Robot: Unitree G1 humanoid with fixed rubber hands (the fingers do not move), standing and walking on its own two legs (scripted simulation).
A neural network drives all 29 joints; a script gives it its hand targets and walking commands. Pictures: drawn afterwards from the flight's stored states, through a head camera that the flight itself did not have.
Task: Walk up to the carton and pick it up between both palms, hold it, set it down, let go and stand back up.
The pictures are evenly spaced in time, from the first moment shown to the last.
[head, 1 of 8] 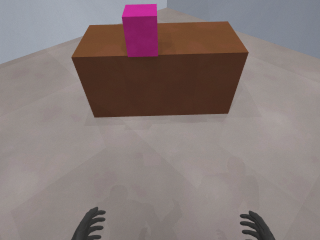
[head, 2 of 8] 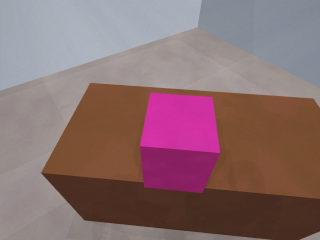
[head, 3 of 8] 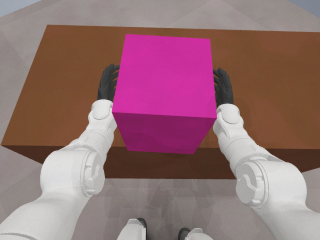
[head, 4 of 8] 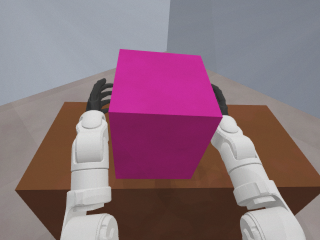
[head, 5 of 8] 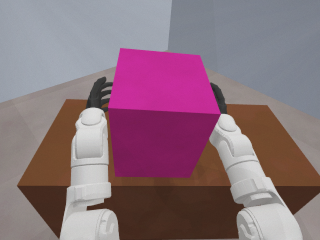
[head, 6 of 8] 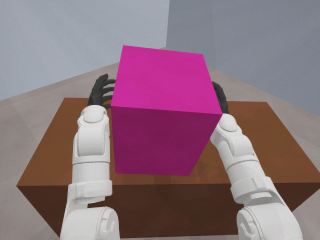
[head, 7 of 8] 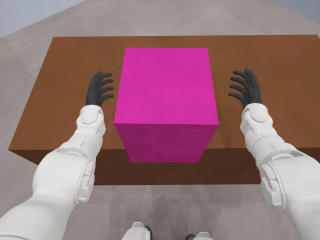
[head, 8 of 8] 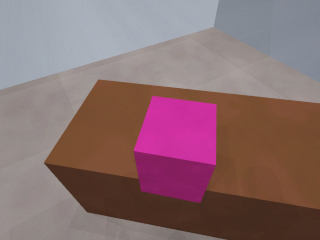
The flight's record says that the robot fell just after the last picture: no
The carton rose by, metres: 0.23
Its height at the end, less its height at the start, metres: +0.00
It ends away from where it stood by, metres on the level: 0.03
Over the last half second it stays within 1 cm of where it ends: yes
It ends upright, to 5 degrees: yes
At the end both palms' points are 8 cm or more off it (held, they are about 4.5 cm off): yes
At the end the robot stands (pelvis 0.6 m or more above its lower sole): yes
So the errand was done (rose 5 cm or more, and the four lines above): yes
